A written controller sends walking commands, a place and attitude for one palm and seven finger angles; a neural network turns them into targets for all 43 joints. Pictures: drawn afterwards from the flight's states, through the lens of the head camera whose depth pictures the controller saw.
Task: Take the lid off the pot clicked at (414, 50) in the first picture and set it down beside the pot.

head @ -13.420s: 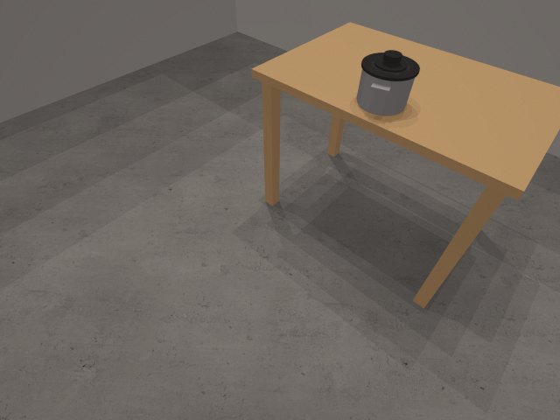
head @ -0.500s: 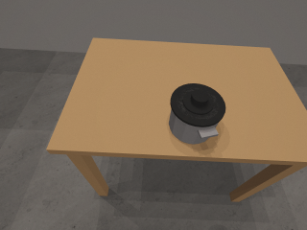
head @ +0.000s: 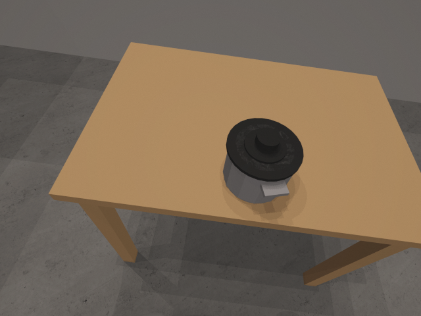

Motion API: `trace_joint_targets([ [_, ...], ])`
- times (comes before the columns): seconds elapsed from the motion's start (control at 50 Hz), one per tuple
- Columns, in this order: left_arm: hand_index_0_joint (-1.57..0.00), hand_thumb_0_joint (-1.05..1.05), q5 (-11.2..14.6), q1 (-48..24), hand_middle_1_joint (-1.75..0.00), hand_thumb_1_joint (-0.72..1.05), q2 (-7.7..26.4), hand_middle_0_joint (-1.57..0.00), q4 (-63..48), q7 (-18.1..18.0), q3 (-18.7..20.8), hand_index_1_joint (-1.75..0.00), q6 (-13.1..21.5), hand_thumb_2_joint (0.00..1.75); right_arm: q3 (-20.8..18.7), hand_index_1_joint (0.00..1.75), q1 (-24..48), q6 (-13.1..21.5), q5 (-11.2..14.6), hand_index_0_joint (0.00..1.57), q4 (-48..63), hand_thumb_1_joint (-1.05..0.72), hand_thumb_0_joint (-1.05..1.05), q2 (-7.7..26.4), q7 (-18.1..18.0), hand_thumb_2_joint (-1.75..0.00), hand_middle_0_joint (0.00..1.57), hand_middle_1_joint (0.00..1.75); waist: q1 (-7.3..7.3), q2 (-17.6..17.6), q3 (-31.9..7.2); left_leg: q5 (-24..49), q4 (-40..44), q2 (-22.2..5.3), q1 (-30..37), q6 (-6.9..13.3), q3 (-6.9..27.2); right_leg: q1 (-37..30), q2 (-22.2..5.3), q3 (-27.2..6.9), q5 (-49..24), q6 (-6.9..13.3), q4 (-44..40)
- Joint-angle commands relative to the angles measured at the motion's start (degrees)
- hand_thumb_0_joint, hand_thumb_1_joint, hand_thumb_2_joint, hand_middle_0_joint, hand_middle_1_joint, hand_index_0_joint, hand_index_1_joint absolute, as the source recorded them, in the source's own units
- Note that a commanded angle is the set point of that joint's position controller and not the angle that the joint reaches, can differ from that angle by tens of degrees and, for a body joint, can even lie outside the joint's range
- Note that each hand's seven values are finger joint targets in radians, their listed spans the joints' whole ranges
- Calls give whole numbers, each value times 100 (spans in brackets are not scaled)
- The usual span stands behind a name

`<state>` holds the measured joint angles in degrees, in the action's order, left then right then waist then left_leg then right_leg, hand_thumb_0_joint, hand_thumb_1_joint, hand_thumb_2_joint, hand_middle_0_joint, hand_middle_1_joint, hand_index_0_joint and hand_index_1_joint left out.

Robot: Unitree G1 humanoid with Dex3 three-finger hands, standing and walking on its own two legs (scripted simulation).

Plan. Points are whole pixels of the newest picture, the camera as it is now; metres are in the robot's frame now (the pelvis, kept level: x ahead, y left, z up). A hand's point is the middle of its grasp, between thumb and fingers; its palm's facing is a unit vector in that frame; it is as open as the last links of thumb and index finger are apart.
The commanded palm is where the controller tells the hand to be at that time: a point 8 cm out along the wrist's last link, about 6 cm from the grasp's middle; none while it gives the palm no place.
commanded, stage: shuffle to correct the standing spot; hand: left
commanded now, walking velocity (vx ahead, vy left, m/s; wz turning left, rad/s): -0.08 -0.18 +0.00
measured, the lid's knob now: (267, 139) +0.44 -0.08 +0.07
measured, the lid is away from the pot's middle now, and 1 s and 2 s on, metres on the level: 0.00 0.00 0.00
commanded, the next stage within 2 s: come to a stop and stand still in 0.70 s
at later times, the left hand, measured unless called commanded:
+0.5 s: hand out of the picture -0.01 +0.14 -0.18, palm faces -0.02 -0.98 -0.17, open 7.3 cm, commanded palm none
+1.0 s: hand out of the picture -0.02 +0.08 -0.17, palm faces +0.02 -0.98 -0.19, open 7.3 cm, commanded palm none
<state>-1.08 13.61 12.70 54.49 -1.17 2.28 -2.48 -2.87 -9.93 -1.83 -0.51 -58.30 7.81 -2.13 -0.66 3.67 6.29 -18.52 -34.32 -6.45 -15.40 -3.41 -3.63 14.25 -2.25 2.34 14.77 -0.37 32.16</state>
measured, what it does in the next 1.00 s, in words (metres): steps to the right: left foot, then right foot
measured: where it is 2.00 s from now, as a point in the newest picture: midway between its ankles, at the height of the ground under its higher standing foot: outside the picture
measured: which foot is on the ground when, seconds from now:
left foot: down 0.00-0.62, up 0.64-0.74, down 0.76-1.00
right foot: down 0.00-0.78, up 0.80-0.90, down 0.92-1.00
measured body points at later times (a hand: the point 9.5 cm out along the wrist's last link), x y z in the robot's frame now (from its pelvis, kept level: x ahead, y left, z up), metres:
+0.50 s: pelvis -0.03 -0.04 +0.00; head +0.01 -0.01 +0.44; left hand -0.01 +0.20 -0.17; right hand -0.04 -0.27 -0.15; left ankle -0.03 +0.13 -0.73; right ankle -0.02 -0.13 -0.72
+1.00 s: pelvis -0.04 -0.10 +0.00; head -0.01 -0.08 +0.45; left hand -0.02 +0.13 -0.16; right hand -0.01 -0.33 -0.15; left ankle -0.05 +0.07 -0.73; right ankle -0.07 -0.20 -0.73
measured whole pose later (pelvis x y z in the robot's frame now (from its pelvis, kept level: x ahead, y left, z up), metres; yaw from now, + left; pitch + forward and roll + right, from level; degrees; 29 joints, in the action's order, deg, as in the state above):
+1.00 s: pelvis -0.04 -0.10 +0.00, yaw +0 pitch +1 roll +0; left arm -0.8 16.2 10.3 58.2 -2.0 0.7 -0.2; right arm -1.8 -13.0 -1.6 -0.2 -59.4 8.2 -1.7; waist 0.3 1.9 3.2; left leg -17.6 -31.6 -6.2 -14.4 -2.8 -2.0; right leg 11.9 1.1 1.7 19.9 1.4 31.0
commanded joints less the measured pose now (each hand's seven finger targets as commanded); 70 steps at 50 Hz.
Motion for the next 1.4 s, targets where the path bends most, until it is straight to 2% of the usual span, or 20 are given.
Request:
trace_joint_targets([
  [0.0, -20, 0, -53, 439, -30, 90, 675, -20, -219, -48, 70, -30, 27, 90, -226, 30, -438, -16, 24, 20, 265, -90, 0, 763, -7, -90, 20, 30, 197, -76, -910, 1449, -202, 7, 291, 381, -14, -223, -735, -643, -2628, 347, -599],
  [0.08, -20, 0, -89, 142, -30, 90, 700, -20, -242, -54, 44, -30, -16, 90, -160, 30, -618, -51, -5, 20, 149, -90, 0, 640, 8, -90, 20, 30, 275, 404, -527, 474, -205, 130, 226, 386, -57, 300, -793, -776, -1325, 571, -934],
  [0.2, -20, 0, -34, 443, -30, 90, 366, -20, -342, -15, 21, -30, -63, 90, -210, 30, -618, 4, -103, 20, 222, -90, 0, 1137, 26, -90, 20, 30, 62, -1330, -382, 874, 1029, -851, -658, 800, 920, 103, 115, -7, 389, 39, 49],
  [0.34, -20, 0, -139, 273, -30, 90, 705, -20, -376, -21, 75, -30, -40, 90, -119, 30, -1039, -32, -34, 20, 159, -90, 0, 604, 32, -90, 20, 30, 232, 663, -542, -246, -983, 280, -150, 405, -116, 662, -880, -1135, -17, 873, -1413],
  [0.38, -20, 0, -111, 85, -30, 90, 592, -20, -414, -24, 55, -30, -49, 90, -84, 30, -1250, 31, -26, 20, 42, -90, 0, 536, 29, -90, 20, 30, 359, 197, -336, 186, -119, 105, 223, 476, -95, 1074, -689, -924, -76, 804, -959],
  [0.44, -20, 0, -29, 417, -30, 90, 105, -20, -398, -16, -19, -30, -76, 90, -185, 30, -1380, 97, -144, 20, -18, -90, 0, 1156, -40, -90, 20, 30, 273, -2331, -371, 791, 1739, -1665, -405, 1309, 1890, 918, 358, 237, 1328, 39, 1425],
  [0.46, -20, 0, 5, 595, -30, 90, 188, -20, -345, -32, 24, -30, -86, 90, -204, 30, -1131, 130, -132, 20, 44, -90, 0, 1137, -47, -90, 20, 30, 118, -2494, -462, 1198, 1829, -1816, -917, 1462, 1989, 416, 179, -177, 1617, 121, 2281],
  [0.52, -20, 0, 48, 792, -30, 90, 79, -20, -246, -5, 21, -30, 46, 90, -193, 30, -494, 150, -133, 20, 287, -90, 0, 1223, -31, -90, 20, 30, -251, -918, -683, 1994, 739, -1153, -426, 978, 1111, 84, 63, -72, 715, 43, 337],
  [0.58, -20, 0, -20, 666, -30, 90, 643, -20, -219, -12, 62, -30, 56, 90, -137, 30, -1023, 42, 3, 20, 239, -90, 0, 588, 9, -90, 20, 30, 114, 531, -484, 215, -439, 225, -522, 388, -106, 91, -792, -1282, -848, 630, -1188],
  [0.64, -20, 0, -81, 512, -30, 90, 593, -20, -211, -60, 66, -30, 52, 90, -122, 30, -858, 27, -12, 20, 164, -90, 0, 497, -1, -90, 20, 30, 139, 1037, -560, -501, -1254, 344, -482, 322, -74, 87, -876, -1420, -1451, 992, -1215],
  [0.7, -20, 0, -54, 334, -30, 90, 433, -20, -268, -89, 16, -30, 40, 90, -71, 30, -1045, 87, -6, 20, 7, -90, 0, 365, 14, -90, 20, 30, 296, 251, -276, 280, 129, 229, 250, 438, -95, 597, -599, -1082, -1055, 873, -718],
  [0.74, -20, 0, -21, 524, -30, 90, 11, -20, -340, -79, -66, -30, 31, 90, -90, 30, -1241, 132, -86, 20, -11, -90, 0, 765, -41, -90, 20, 30, 272, -1159, -246, 1336, 1344, -928, 703, 977, 1270, 1167, 243, -455, 283, 248, 335],
  [0.78, -20, 0, 27, 664, -30, 90, 114, -20, -251, -89, -5, -30, -2, 90, -165, 30, -1119, 147, -109, 20, 38, -90, 0, 1039, -56, -90, 20, 30, 221, -2305, -498, 1779, 1772, -1849, -106, 1633, 2180, 612, 179, -252, 1670, 64, 2041],
  [0.84, -20, 0, 56, 917, -30, 90, -55, -20, -98, -66, -48, -30, 198, 90, -74, 30, -179, 204, -114, 20, 332, -90, 0, 912, -8, -90, 20, 30, -309, -909, -498, 2230, 729, -947, -35, 1008, 960, 35, -93, -261, 683, 40, -115],
  [0.88, -20, 0, 44, 881, -30, 90, 296, -20, 103, -110, -41, -30, 340, 90, 7, 30, -631, 160, 26, 20, 304, -90, 0, 460, 13, -90, 20, 30, 113, 423, -460, 1006, 18, 79, -208, 449, 85, -433, -613, -1290, -1624, 132, -1334],
  [0.92, -20, 0, 42, 655, -30, 90, 424, -20, 98, -83, -80, -30, 341, 90, 63, 30, -663, 158, 26, 20, 176, -90, 0, 289, 73, -90, 20, 30, 200, -272, -586, 500, 422, 220, 362, 333, 40, -102, -761, -1332, -1497, 306, -1310],
  [1.3, -20, 0, 72, 927, -30, 90, 119, -20, 450, -141, -198, -30, 457, 90, 195, 30, -830, 304, 81, 20, -358, -90, 0, 356, 52, -90, 20, 30, 83, -276, -410, 1813, 1178, -66, 829, 427, 182, -446, -440, -616, -2015, 83, -1206],
  [1.32, -20, 0, -52, 1225, -30, 90, 464, -20, 794, -331, -78, -30, 524, 90, 81, 30, -143, 325, 33, 20, 8, -90, 0, 823, 73, -90, 20, 30, -115, -411, -436, 1520, -197, -10, 425, 247, -42, -347, -793, -1045, -4279, -92, -1166],
  [1.34, -20, 0, -21, 858, -30, 90, 706, -20, 465, -281, -48, -30, 583, 90, 126, 30, -498, 264, 15, 20, 237, -90, 0, 454, 114, -90, 20, 30, 232, -366, -854, 15, -10, 268, 150, 347, 134, -671, -918, -1073, -3737, 213, -924],
  [1.38, -20, 0, 20, 525, -30, 90, 531, -20, 274, -181, -51, -30, 530, 90, 96, 30, -714, 258, -15, 20, 291, -90, 0, 561, 124, -90, 20, 30, 224, -367, -1340, 652, 404, 254, 522, 389, 296, -514, -588, -705, -1694, 367, -605],
])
